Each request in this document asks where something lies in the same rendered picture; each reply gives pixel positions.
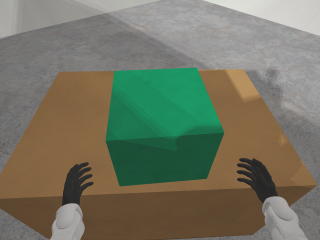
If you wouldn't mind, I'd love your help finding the carton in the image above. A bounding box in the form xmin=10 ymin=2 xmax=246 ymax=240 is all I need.
xmin=105 ymin=67 xmax=224 ymax=187

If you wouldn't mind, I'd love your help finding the robot left hand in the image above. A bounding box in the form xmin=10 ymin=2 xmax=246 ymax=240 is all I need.
xmin=62 ymin=162 xmax=94 ymax=206

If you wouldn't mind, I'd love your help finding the right robot forearm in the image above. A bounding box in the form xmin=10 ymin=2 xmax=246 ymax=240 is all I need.
xmin=262 ymin=196 xmax=308 ymax=240

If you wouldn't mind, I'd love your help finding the pedestal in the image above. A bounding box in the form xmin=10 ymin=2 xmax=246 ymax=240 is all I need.
xmin=0 ymin=69 xmax=317 ymax=240

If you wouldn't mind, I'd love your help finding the left robot forearm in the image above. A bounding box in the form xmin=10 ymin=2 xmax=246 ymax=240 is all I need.
xmin=50 ymin=203 xmax=85 ymax=240

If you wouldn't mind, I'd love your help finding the robot right hand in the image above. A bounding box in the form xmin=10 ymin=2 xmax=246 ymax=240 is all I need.
xmin=237 ymin=158 xmax=278 ymax=203

